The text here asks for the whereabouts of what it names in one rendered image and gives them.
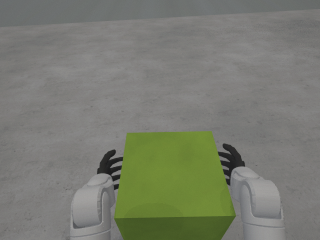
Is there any robot left hand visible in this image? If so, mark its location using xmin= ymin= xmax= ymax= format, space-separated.
xmin=97 ymin=149 xmax=123 ymax=190

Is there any robot right hand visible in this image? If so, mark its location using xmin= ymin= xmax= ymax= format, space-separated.
xmin=218 ymin=143 xmax=245 ymax=186

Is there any left robot forearm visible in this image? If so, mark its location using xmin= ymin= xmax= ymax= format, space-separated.
xmin=70 ymin=173 xmax=116 ymax=240

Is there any carton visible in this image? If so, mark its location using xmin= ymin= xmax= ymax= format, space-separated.
xmin=114 ymin=131 xmax=236 ymax=240

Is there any right robot forearm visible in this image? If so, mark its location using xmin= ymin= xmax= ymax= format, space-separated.
xmin=230 ymin=166 xmax=287 ymax=240

